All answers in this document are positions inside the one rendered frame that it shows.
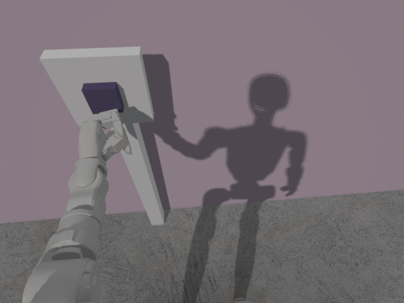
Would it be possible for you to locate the robot left upper arm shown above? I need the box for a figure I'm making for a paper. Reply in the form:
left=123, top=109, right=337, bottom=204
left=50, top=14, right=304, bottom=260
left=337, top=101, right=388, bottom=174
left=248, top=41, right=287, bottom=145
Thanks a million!
left=25, top=258, right=100, bottom=303

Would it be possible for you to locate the robot left forearm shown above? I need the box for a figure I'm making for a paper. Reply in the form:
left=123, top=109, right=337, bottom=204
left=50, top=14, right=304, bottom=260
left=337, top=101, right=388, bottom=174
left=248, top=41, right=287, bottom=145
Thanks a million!
left=22, top=158, right=109, bottom=303

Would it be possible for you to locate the panel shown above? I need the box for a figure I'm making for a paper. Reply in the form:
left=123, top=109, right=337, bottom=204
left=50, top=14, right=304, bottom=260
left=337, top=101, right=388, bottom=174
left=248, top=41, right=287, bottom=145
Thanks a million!
left=40, top=47, right=164, bottom=226

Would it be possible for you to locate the button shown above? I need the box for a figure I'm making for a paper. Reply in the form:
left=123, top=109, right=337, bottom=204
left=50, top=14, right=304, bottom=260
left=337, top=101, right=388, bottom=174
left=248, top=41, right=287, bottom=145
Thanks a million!
left=81, top=82, right=124, bottom=114

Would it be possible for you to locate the robot left hand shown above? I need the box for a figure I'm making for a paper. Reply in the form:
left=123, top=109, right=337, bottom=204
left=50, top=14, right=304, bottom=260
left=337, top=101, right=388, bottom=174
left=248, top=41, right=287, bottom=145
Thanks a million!
left=78, top=109, right=132, bottom=165

